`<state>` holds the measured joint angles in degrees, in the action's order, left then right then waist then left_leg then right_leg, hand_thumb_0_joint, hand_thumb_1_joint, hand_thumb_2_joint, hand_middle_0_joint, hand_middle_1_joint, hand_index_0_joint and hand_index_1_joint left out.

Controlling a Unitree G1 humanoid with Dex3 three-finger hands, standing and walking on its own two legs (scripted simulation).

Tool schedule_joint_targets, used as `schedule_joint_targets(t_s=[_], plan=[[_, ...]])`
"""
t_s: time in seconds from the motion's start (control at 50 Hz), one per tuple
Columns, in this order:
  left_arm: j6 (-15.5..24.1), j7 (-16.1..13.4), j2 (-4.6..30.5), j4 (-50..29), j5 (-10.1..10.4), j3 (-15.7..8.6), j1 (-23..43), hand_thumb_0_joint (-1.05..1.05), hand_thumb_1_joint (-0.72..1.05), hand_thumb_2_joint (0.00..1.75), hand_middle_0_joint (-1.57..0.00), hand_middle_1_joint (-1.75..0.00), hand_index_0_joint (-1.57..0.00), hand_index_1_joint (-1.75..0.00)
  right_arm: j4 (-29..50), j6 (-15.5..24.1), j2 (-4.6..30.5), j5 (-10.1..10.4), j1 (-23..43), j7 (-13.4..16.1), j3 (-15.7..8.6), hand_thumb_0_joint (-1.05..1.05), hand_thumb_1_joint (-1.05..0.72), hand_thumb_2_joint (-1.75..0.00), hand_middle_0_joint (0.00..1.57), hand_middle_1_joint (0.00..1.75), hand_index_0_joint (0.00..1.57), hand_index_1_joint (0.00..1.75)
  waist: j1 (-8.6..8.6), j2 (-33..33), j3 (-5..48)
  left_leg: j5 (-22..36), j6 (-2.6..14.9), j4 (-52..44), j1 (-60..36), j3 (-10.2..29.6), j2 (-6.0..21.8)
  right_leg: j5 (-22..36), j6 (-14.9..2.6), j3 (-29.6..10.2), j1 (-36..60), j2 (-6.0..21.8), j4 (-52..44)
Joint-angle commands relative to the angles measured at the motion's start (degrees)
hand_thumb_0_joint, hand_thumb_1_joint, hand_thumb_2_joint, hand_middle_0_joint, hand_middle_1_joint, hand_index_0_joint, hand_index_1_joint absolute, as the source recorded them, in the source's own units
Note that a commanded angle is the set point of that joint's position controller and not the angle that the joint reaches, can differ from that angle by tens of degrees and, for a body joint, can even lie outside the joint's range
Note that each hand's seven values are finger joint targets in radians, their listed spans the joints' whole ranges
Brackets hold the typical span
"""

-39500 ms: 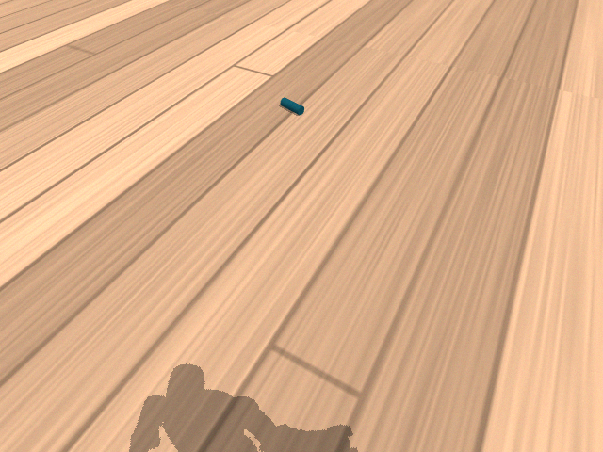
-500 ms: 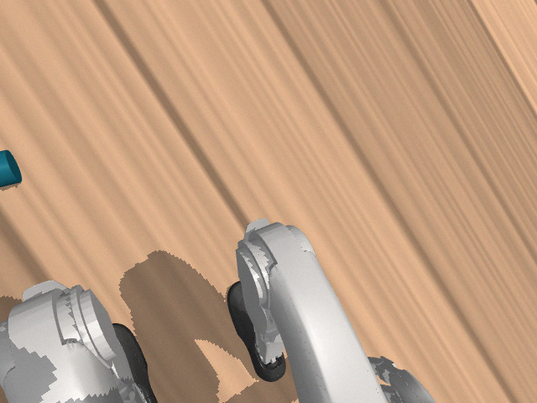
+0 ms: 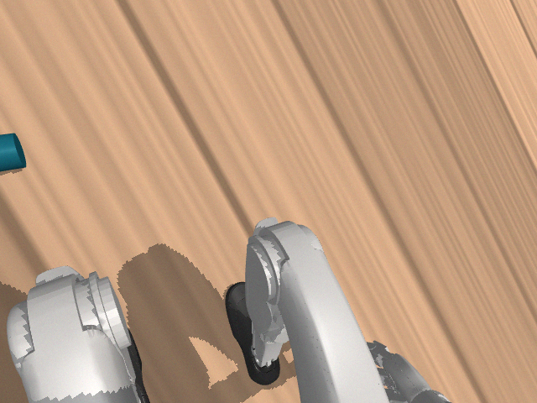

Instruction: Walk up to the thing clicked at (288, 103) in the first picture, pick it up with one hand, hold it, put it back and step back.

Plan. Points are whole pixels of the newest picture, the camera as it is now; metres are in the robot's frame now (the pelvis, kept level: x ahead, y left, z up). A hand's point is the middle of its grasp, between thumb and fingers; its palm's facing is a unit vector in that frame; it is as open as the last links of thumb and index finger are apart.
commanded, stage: rest palm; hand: left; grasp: from above
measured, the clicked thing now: out of the picture +0.49 +0.35 -0.30
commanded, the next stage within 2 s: close in 1.46 s
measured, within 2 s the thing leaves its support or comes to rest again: neither
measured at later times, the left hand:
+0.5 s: hand out of the picture +0.47 +0.35 -0.24, palm faces -0.46 -0.10 -0.88, open 14.3 cm
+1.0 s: hand out of the picture +0.46 +0.35 -0.26, palm faces -0.46 -0.12 -0.88, open 14.2 cm
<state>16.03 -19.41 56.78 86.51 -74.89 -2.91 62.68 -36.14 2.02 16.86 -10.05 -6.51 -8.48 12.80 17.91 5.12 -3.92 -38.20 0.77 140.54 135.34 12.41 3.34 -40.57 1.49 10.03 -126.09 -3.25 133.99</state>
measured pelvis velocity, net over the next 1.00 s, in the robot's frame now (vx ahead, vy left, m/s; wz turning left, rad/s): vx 0.00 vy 0.00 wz -0.05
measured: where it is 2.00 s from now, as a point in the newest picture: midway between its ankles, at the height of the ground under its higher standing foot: (197, 371)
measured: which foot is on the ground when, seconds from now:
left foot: down 0.00-1.00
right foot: down 0.00-1.00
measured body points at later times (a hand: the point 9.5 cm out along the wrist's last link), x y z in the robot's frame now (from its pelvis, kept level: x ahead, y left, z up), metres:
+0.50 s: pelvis +0.00 +0.00 -0.01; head +0.28 +0.12 +0.31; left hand +0.49 +0.35 -0.19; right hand +0.04 -0.25 -0.08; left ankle +0.07 +0.13 -0.29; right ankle +0.10 -0.11 -0.29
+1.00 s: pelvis +0.00 +0.00 -0.01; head +0.28 +0.13 +0.31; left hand +0.48 +0.35 -0.21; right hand +0.07 -0.25 -0.07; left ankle +0.07 +0.13 -0.29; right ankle +0.10 -0.11 -0.29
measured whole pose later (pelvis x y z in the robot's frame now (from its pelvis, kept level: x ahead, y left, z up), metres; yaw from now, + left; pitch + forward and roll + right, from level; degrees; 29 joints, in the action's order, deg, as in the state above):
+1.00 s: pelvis +0.00 +0.00 -0.01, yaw -3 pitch +28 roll -15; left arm 16.0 -28.8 64.4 94.6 -75.1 -5.6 61.8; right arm -34.7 8.6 18.8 -13.4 -4.0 -10.3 19.0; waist 20.7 9.9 -10.1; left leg -39.7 0.4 144.9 135.4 16.1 3.9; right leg -40.1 2.0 12.6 -125.8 -5.0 135.9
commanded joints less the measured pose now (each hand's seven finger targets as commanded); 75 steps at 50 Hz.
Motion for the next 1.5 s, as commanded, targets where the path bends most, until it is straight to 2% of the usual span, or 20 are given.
schedule_joint_targets(t_s=[0.0, 0.08, 0.18, 0.26, 0.34, 0.44, 0.56, 0.62, 0.64, 0.7, 0.72, 0.8, 0.88, 0.96, 1.04, 1.24, 1.3, 1.34, 1.44, 1.48], plan=[[-0.40, -4.10, 14.01, -4.28, 0.66, -1.98, 17.30, 0.00, -0.57, 1.02, -0.07, -0.98, -0.06, -0.99, -0.51, -0.11, 16.64, -0.50, -12.92, 0.59, -3.97, 0.00, -0.90, -0.90, 0.20, 0.30, 0.20, 0.30, 3.32, -26.57, 35.26, 13.39, 0.89, -12.02, -32.65, -4.28, 0.36, 18.05, -2.59, 3.59, 14.70, -2.57, -12.49], [-0.22, -6.08, 17.55, -2.72, 0.05, -3.29, 17.54, 0.00, -0.56, 1.01, -0.07, -0.99, -0.06, -1.00, 0.74, 1.04, 17.34, -0.92, -11.31, 0.81, -2.82, 0.00, -0.90, -0.90, 0.20, 0.30, 0.20, 0.30, 3.24, -27.00, 34.92, 10.07, 0.68, -12.15, -31.81, -3.92, 0.52, 15.30, -2.88, 3.84, 14.81, -2.78, -12.03], [-0.57, -7.98, 18.15, -0.58, -0.58, -2.63, 17.22, 0.00, -0.56, 1.01, -0.07, -0.98, -0.06, -0.99, 0.79, 2.56, 18.19, -1.38, -11.14, 1.25, -1.66, 0.00, -0.90, -0.90, 0.20, 0.30, 0.20, 0.30, 4.11, -28.09, 34.46, 9.09, 0.46, -11.66, -32.31, -3.51, 0.63, 14.61, -2.95, 4.25, 14.25, -2.81, -10.97], [-1.01, -8.88, 20.93, 1.11, -0.03, -4.58, 15.60, 0.00, -0.55, 1.00, -0.07, -0.98, -0.06, -0.99, 0.95, 3.54, 18.78, -1.80, -10.56, 1.47, -1.36, 0.00, -0.90, -0.90, 0.20, 0.30, 0.20, 0.30, 4.02, -27.51, 32.85, 6.63, 0.48, -11.33, -30.39, -3.38, 0.97, 12.68, -2.96, 4.34, 14.52, -3.15, -11.34], [-1.38, -8.93, 21.71, -0.03, 0.75, -4.43, 15.32, 0.00, -0.56, 1.00, -0.07, -0.98, -0.06, -0.99, 0.90, 4.28, 19.00, -2.19, -10.64, 1.33, -0.64, 0.00, -0.90, -0.90, 0.20, 0.30, 0.20, 0.30, 4.22, -27.62, 33.93, 8.63, 0.68, -9.79, -29.72, -3.53, 1.11, 14.94, -2.59, 4.17, 17.03, -3.34, -11.34], [-1.45, -8.24, 20.53, -0.76, 1.88, -3.26, 13.56, 0.00, -0.57, 1.00, -0.07, -0.98, -0.06, -0.99, 0.51, 5.12, 19.17, -2.31, -10.74, 0.69, -0.44, 0.00, -0.90, -0.90, 0.20, 0.30, 0.20, 0.30, 4.13, -29.37, 33.69, 11.66, 0.20, -9.58, -31.69, -2.91, 1.33, 17.00, -2.67, 5.05, 17.10, -3.40, -10.43], [-0.82, -8.78, 23.15, -1.41, 2.17, -5.60, 11.96, 0.00, -0.59, 1.02, -0.07, -0.96, -0.04, -0.98, -0.04, 5.05, 19.79, -2.51, -10.23, 0.13, -0.33, 0.00, -0.90, -0.90, 0.20, 0.30, 0.20, 0.30, 3.69, -29.08, 33.94, 13.55, 0.27, -9.13, -32.42, -2.39, 1.81, 18.27, -2.45, 5.34, 18.31, -3.81, -10.61], [-0.25, -9.11, 21.34, -1.82, 1.89, -4.04, 12.21, 0.00, -0.58, 1.03, -0.07, -0.97, -0.05, -0.99, 0.39, 5.18, 19.57, -2.99, -9.62, -0.15, 0.04, 0.00, -0.90, -0.90, 0.20, 0.30, 0.20, 0.30, 4.36, -28.30, 33.56, 13.48, 0.61, -8.35, -31.59, -2.59, 1.86, 18.97, -2.10, 5.27, 19.38, -4.13, -11.23], [-0.16, -9.55, 22.91, -1.27, 1.96, -5.43, 11.67, 0.00, -0.58, 1.02, -0.07, -0.96, -0.05, -0.98, -0.26, 5.09, 19.57, -2.97, -9.92, -0.20, 0.00, 0.00, -0.90, -0.90, 0.20, 0.30, 0.20, 0.30, 3.98, -28.29, 33.92, 13.93, 0.60, -8.23, -31.36, -2.60, 1.92, 19.47, -2.10, 5.10, 20.12, -4.12, -11.12], [0.01, -9.56, 20.14, -1.11, 2.06, -3.45, 12.38, 0.00, -0.57, 1.01, -0.06, -0.98, -0.05, -0.99, 0.20, 5.45, 19.61, -3.15, -9.25, -0.59, 0.10, 0.00, -0.90, -0.90, 0.20, 0.30, 0.20, 0.30, 4.87, -28.53, 32.42, 14.59, 0.34, -8.54, -32.72, -2.07, 2.03, 19.42, -2.14, 5.77, 18.36, -4.05, -10.72], [0.08, -9.99, 21.62, 0.65, 1.99, -4.66, 10.99, 0.00, -0.57, 1.01, -0.06, -0.98, -0.05, -1.00, -0.52, 5.43, 19.92, -3.04, -9.22, -0.47, -0.12, 0.00, -0.90, -0.90, 0.20, 0.30, 0.20, 0.30, 4.69, -28.09, 31.73, 13.19, 0.32, -8.60, -32.06, -1.72, 2.15, 18.12, -2.23, 6.01, 17.55, -4.16, -10.73], [0.12, -10.52, 21.34, 0.05, 0.65, -3.97, 12.24, 0.00, -0.56, 1.01, -0.07, -0.99, -0.05, -1.00, -0.28, 5.53, 19.81, -3.37, -9.45, -0.93, 0.17, 0.00, -0.90, -0.90, 0.20, 0.30, 0.20, 0.30, 5.25, -30.01, 31.32, 14.07, -0.14, -8.83, -33.89, -1.25, 2.25, 18.22, -2.45, 6.36, 16.68, -3.93, -9.60], [0.26, -11.23, 19.80, 1.68, 1.40, -2.91, 12.74, 0.00, -0.56, 1.01, -0.07, -0.99, -0.05, -1.01, 0.61, 5.92, 20.43, -3.16, -8.07, -0.92, 0.15, 0.00, -0.90, -0.91, 0.20, 0.30, 0.20, 0.30, 5.49, -29.04, 29.53, 12.07, -0.43, -9.71, -32.63, -0.60, 2.28, 17.00, -2.52, 6.89, 15.39, -3.90, -9.65], [0.10, -11.70, 22.23, 0.88, 0.76, -4.03, 13.08, 0.00, -0.55, 1.01, -0.07, -1.00, -0.06, -1.01, 0.42, 6.26, 20.21, -3.29, -8.47, -1.12, 0.73, 0.00, -0.90, -0.90, 0.20, 0.30, 0.20, 0.30, 5.16, -30.19, 30.59, 12.12, -0.27, -9.12, -32.68, -1.23, 2.24, 17.35, -2.52, 6.20, 16.81, -3.97, -9.74], [-0.04, -12.23, 20.36, 3.15, 1.34, -2.64, 12.35, 0.00, -0.53, 0.99, -0.07, -1.01, -0.06, -1.01, 0.93, 6.53, 20.81, -3.55, -8.04, -1.13, 1.01, 0.00, -0.90, -0.90, 0.20, 0.30, 0.20, 0.30, 6.06, -28.03, 29.33, 11.45, -0.12, -8.99, -30.65, -1.14, 2.20, 17.28, -2.31, 6.68, 16.98, -4.14, -10.05], [-0.25, -13.30, 24.06, 2.45, 1.54, -4.29, 12.65, 0.00, -0.52, 0.98, -0.07, -1.01, -0.07, -1.01, 0.89, 7.29, 21.01, -3.92, -8.32, -1.10, 2.52, 0.00, -0.90, -0.90, 0.20, 0.30, 0.20, 0.30, 5.76, -27.94, 29.68, 10.83, 0.11, -8.25, -29.79, -1.04, 2.32, 17.17, -2.06, 6.75, 18.68, -4.42, -10.25], [-0.74, -13.10, 23.14, 2.30, 1.29, -3.75, 12.40, 0.00, -0.53, 0.99, -0.07, -1.01, -0.06, -1.02, 1.25, 7.85, 21.70, -3.78, -7.97, -1.25, 1.87, 0.00, -0.90, -0.91, 0.20, 0.30, 0.20, 0.30, 5.74, -29.45, 28.83, 10.99, -0.52, -9.36, -31.71, -0.23, 2.49, 16.65, -2.40, 7.04, 16.50, -4.12, -9.12], [-1.07, -13.22, 25.43, 2.21, 1.12, -4.97, 12.26, 0.00, -0.54, 0.99, -0.07, -1.01, -0.06, -1.01, 1.13, 7.99, 21.27, -3.78, -8.15, -1.36, 2.50, 0.00, -0.90, -0.91, 0.20, 0.30, 0.20, 0.30, 5.39, -29.58, 30.25, 11.78, -0.32, -8.79, -31.98, -0.54, 2.58, 17.53, -2.29, 6.67, 18.14, -4.33, -9.52], [-2.02, -11.89, 23.38, 1.02, 2.04, -4.29, 12.18, 0.00, -0.54, 1.01, -0.07, -1.00, -0.06, -1.01, 0.72, 8.28, 21.51, -3.55, -9.12, -1.75, 1.61, 0.00, -0.91, -0.91, 0.20, 0.30, 0.20, 0.30, 6.13, -29.70, 29.25, 12.67, -0.16, -8.08, -30.93, -1.17, 2.48, 18.35, -2.11, 6.29, 18.29, -4.33, -9.99], [-2.19, -11.43, 24.45, 0.23, 2.46, -4.67, 11.92, 0.00, -0.53, 1.01, -0.08, -1.02, -0.07, -1.03, 1.06, 8.19, 21.62, -3.33, -8.87, -1.66, 1.55, 0.00, -0.91, -0.91, 0.20, 0.30, 0.20, 0.30, 5.21, -29.86, 30.97, 13.03, -0.23, -8.37, -31.65, -1.09, 2.53, 18.59, -2.27, 6.21, 19.37, -4.41, -10.05]])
